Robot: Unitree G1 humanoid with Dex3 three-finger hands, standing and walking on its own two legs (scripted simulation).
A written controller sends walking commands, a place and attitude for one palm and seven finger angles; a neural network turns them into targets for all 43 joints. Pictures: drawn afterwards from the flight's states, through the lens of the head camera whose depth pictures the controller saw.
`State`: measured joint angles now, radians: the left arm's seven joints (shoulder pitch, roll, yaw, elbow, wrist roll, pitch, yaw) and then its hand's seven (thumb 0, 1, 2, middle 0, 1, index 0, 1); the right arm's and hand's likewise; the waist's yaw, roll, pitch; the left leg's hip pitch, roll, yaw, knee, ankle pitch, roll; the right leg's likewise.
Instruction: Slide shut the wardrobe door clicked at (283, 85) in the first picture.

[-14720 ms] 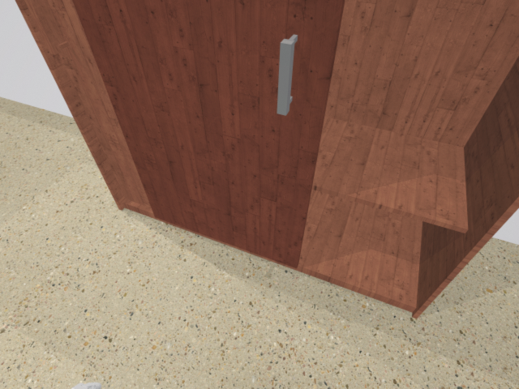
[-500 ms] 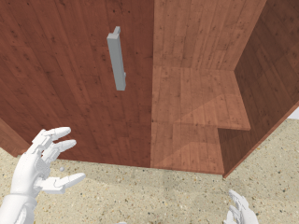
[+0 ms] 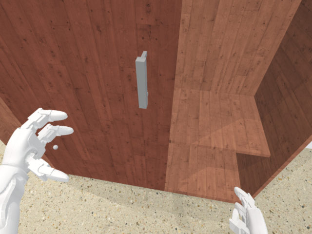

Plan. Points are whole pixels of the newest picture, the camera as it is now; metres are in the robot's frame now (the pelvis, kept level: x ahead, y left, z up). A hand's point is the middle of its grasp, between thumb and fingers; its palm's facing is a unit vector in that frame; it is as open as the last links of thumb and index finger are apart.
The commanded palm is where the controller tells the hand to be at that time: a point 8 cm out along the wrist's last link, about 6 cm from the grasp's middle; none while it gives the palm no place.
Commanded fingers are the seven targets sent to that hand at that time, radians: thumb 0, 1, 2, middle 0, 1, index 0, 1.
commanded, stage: raise the hand with hooked fingers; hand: left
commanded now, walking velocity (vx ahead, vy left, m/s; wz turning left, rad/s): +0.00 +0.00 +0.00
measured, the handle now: (143, 80) +0.51 +0.10 +0.14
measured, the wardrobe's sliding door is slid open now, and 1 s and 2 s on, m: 0.49 0.49 0.49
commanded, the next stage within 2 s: move the hooked fingers beside the handle in 0.68 s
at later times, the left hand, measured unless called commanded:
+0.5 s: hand (51, 136) +0.26 +0.26 +0.16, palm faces +0.04 -1.00 -0.06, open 14.0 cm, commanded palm +0.23 +0.31 +0.17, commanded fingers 0.00 -0.50 0.30 -0.30 -1.20 -0.30 -1.20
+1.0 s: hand (61, 129) +0.28 +0.24 +0.16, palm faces +0.03 -1.00 -0.04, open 14.0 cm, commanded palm +0.26 +0.29 +0.16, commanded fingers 0.00 -0.50 0.30 -0.30 -1.20 -0.30 -1.20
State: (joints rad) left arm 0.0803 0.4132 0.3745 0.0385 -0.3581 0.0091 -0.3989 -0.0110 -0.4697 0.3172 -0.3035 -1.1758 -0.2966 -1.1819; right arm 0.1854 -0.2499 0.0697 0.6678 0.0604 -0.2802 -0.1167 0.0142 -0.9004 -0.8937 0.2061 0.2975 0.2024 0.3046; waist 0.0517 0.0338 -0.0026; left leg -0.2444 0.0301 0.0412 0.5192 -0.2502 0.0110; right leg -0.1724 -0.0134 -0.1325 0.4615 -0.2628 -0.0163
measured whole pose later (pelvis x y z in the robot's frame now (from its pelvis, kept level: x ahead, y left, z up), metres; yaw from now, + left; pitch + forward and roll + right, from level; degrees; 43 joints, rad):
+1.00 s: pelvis -0.02 -0.01 +0.00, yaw +0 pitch -3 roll -1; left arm -0.13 0.42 0.38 0.17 -0.33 0.09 -0.40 -0.01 -0.50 0.30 -0.31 -1.20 -0.30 -1.20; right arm 0.19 -0.27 0.06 0.70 0.08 -0.26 -0.13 0.02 -0.90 -0.89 0.21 0.30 0.20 0.30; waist 0.04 0.04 0.02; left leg -0.20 0.04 0.04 0.45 -0.19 0.00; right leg -0.14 0.00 -0.13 0.40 -0.21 -0.03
